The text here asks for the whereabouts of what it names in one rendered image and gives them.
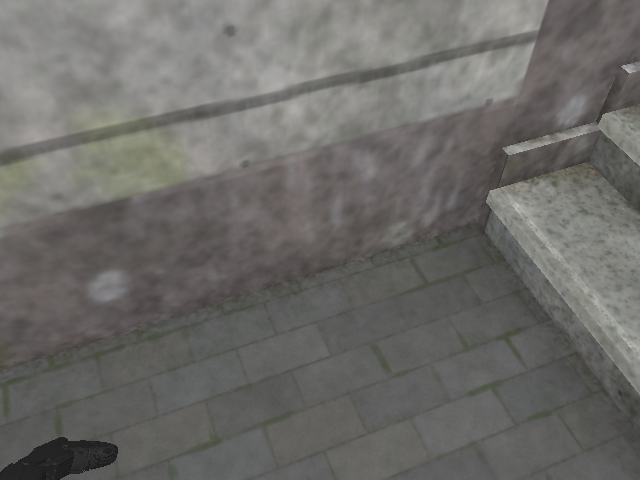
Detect left robot hand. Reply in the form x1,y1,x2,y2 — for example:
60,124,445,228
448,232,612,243
0,437,118,480

